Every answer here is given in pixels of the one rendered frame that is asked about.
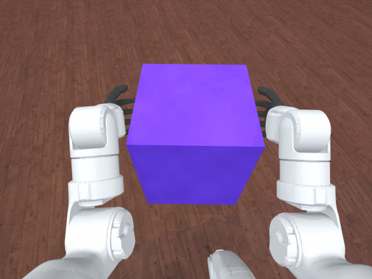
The robot right forearm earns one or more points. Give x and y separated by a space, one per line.
303 138

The right robot hand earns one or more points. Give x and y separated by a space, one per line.
268 105

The robot left upper arm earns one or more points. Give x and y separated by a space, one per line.
97 240

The carton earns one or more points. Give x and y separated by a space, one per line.
194 136

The right robot thigh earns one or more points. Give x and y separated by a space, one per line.
227 265

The robot left forearm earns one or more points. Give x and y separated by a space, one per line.
94 133

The robot right upper arm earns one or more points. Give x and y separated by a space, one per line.
310 245

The left robot hand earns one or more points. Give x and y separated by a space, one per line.
113 96

